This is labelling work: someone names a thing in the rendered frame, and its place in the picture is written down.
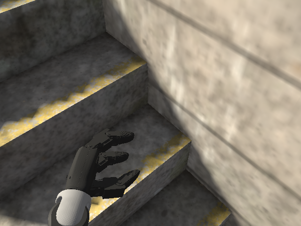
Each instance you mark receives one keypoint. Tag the stairs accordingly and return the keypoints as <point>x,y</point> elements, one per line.
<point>63,80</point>

